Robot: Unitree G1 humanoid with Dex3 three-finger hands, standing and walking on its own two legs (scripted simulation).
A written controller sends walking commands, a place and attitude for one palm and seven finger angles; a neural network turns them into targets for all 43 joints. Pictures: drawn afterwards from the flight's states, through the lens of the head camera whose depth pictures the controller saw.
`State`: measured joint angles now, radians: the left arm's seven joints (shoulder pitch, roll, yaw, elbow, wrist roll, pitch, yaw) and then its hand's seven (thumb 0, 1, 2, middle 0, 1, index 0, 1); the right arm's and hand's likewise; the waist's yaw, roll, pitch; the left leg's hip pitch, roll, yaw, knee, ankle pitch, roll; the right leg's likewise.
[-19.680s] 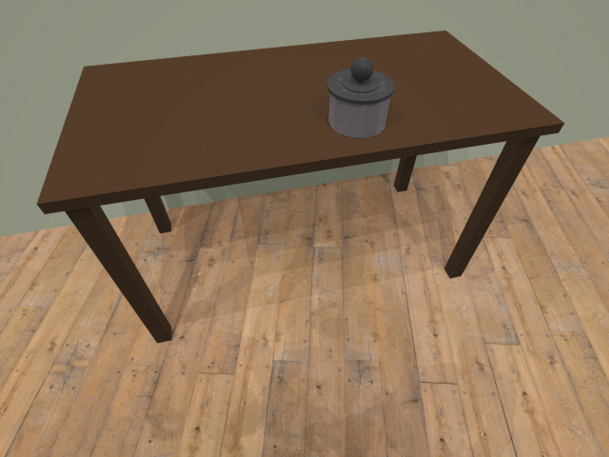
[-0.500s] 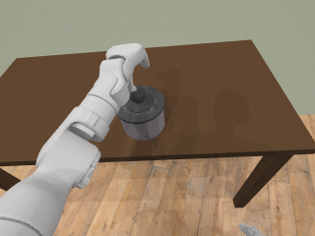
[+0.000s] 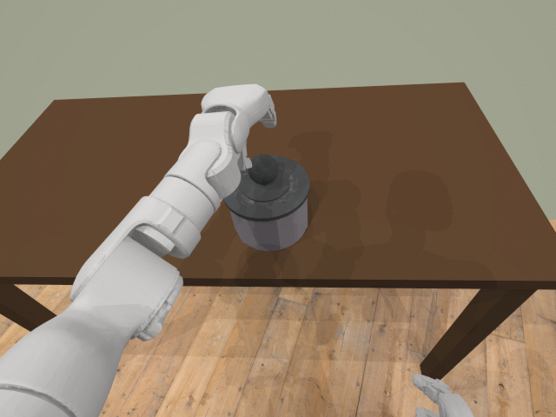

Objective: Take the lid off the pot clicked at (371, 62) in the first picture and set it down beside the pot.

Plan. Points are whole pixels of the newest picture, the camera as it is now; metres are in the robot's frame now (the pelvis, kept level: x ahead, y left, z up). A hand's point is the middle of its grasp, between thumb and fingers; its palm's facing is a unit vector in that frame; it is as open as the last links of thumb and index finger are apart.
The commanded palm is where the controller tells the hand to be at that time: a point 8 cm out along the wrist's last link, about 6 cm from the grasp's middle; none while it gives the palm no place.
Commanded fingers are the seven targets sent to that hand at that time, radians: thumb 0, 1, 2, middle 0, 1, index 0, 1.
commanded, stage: lower the open fingers around the knob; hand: left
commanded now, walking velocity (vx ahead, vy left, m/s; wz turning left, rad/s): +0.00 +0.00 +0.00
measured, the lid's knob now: (263, 169) +0.49 +0.04 +0.09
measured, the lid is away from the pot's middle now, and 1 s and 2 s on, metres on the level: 0.00 0.00 0.01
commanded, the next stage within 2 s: close the fingers and squeeze the knob in 1.12 s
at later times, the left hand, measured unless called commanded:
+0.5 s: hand (253, 159) +0.45 +0.04 +0.14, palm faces -0.27 -0.05 -0.96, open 10.6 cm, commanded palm +0.44 +0.06 +0.20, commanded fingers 0.00 -0.35 1.41 -0.79 -0.08 -0.79 -0.08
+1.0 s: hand (260, 174) +0.46 +0.04 +0.11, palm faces -0.33 -0.07 -0.94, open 10.6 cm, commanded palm +0.45 +0.05 +0.17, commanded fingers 0.00 -0.35 1.41 -0.79 -0.08 -0.79 -0.08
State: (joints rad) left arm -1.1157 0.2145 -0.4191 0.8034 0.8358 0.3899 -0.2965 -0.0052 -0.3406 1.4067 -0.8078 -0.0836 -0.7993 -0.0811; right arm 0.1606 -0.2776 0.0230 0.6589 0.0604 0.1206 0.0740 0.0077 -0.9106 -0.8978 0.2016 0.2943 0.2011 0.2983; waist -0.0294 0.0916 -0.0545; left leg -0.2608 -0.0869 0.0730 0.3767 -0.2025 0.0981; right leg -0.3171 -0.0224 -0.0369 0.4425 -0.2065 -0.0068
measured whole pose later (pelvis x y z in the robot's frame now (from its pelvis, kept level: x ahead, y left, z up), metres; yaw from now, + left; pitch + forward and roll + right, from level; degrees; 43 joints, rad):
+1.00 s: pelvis +0.00 -0.01 +0.00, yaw -1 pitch +6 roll +0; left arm -1.04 0.18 -0.37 0.95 0.84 0.34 -0.20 -0.01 -0.34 1.41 -0.81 -0.08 -0.80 -0.08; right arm 0.20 -0.27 0.02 0.69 0.05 0.13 0.04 0.01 -0.91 -0.90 0.20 0.29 0.20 0.30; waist -0.07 0.09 -0.05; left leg -0.30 -0.07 0.09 0.40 -0.22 0.08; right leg -0.35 0.00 -0.02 0.45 -0.21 -0.02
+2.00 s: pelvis +0.01 +0.00 +0.00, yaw +0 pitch +6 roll +0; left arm -0.99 0.19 -0.41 0.86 0.83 0.36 -0.21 0.01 0.08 1.02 -0.68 -0.89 -0.58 -0.83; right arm 0.18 -0.27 0.01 0.68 0.06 0.16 0.06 0.01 -0.91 -0.90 0.20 0.29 0.20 0.30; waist -0.05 0.09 -0.06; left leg -0.28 -0.08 0.07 0.40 -0.23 0.10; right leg -0.33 -0.01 -0.03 0.45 -0.22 -0.01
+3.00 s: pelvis +0.01 -0.01 +0.00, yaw -1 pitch +6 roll +0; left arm -0.99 0.22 -0.40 0.83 0.81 0.33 -0.21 0.07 0.22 0.98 -1.16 -1.11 -0.50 -0.80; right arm 0.19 -0.27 0.01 0.69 0.06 0.12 0.04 0.01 -0.91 -0.90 0.20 0.29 0.20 0.30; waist -0.06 0.10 -0.04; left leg -0.27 -0.07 0.07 0.39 -0.22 0.09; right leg -0.32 0.00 -0.03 0.44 -0.21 -0.02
